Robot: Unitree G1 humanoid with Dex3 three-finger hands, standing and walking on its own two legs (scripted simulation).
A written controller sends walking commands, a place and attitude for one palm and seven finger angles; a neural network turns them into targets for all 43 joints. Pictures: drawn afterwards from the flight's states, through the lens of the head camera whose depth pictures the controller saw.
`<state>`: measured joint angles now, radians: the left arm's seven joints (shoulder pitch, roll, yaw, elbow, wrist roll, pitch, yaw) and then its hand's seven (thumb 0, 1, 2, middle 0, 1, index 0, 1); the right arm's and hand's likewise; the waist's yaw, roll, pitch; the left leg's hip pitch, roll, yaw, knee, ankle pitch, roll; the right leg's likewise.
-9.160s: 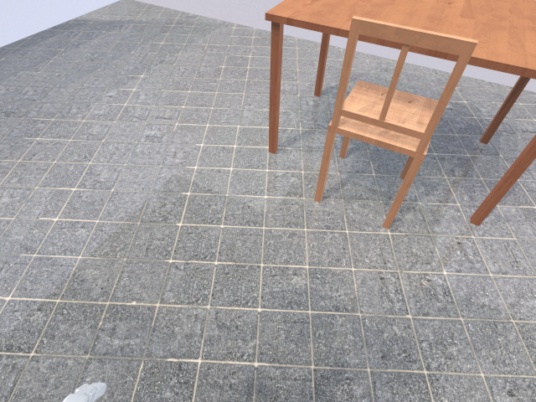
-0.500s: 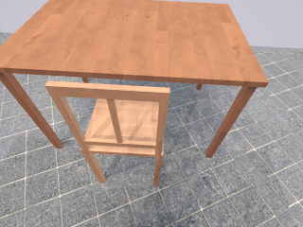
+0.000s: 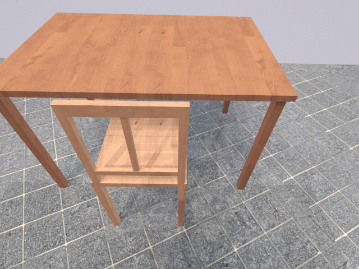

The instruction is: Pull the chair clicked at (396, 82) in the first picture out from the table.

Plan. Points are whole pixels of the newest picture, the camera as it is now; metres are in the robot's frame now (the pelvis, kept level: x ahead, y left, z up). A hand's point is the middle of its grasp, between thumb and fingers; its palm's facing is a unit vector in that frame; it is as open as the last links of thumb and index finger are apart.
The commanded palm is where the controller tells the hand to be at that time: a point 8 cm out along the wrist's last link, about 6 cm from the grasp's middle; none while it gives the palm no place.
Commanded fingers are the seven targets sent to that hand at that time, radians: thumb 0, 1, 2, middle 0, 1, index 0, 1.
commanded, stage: come to a stop and stand still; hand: left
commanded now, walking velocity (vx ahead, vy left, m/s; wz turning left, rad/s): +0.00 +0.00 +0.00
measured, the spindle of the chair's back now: (131, 146) +0.49 +0.18 -0.08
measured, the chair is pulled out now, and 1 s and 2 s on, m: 0.00 0.00 0.00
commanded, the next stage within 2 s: look again from close up in 0.12 s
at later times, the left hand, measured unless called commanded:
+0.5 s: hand out of the picture +0.00 +0.20 -0.17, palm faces +0.02 -0.99 -0.16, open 7.4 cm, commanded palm none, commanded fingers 0.00 0.90 0.90 -0.20 -0.30 -0.20 -0.30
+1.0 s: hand out of the picture +0.05 +0.23 -0.18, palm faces +0.00 -0.99 -0.16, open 7.4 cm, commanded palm none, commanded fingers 0.00 0.90 0.90 -0.20 -0.30 -0.20 -0.30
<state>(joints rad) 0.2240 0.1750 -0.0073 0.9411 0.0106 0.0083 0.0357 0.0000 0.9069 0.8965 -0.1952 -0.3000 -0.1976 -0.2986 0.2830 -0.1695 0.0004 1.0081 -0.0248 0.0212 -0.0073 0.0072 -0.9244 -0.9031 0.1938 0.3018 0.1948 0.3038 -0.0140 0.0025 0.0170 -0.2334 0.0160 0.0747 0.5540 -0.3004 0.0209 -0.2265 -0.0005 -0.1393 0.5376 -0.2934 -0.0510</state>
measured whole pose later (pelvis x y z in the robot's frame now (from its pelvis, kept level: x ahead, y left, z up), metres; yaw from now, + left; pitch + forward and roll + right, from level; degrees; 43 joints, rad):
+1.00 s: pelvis +0.04 +0.06 +0.01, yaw -1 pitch -1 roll -1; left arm 0.28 0.16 -0.01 1.10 0.01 0.01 0.04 0.00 0.91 0.90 -0.19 -0.30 -0.20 -0.30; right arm 0.28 -0.13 0.03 1.14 -0.01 -0.02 -0.04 0.01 -0.92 -0.90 0.20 0.30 0.20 0.30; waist 0.00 -0.03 0.03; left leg -0.12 -0.07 0.12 0.42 -0.30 0.11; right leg -0.14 -0.08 -0.09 0.45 -0.29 0.05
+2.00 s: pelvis +0.08 -0.03 +0.00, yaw +2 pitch +0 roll +0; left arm 0.25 0.17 0.01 1.07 0.01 0.00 0.04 0.01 0.94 0.90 -0.20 -0.30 -0.20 -0.30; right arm 0.23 -0.16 -0.01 1.10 -0.01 0.01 -0.03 0.00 -0.91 -0.90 0.19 0.30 0.19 0.30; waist 0.01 -0.03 0.04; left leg -0.16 0.01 0.05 0.51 -0.34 -0.01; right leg -0.27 -0.01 -0.06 0.55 -0.28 -0.03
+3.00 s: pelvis +0.07 +0.03 +0.00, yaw +1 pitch -2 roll +0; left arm 0.29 0.16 -0.01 1.06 0.01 0.01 0.04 0.00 0.91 0.90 -0.19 -0.30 -0.20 -0.30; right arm 0.25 -0.16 0.00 1.10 -0.02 0.00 -0.02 0.01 -0.91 -0.90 0.20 0.30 0.20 0.30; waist 0.00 -0.01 0.06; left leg -0.12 -0.05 0.10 0.46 -0.32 0.08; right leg -0.23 -0.07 -0.01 0.48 -0.23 0.06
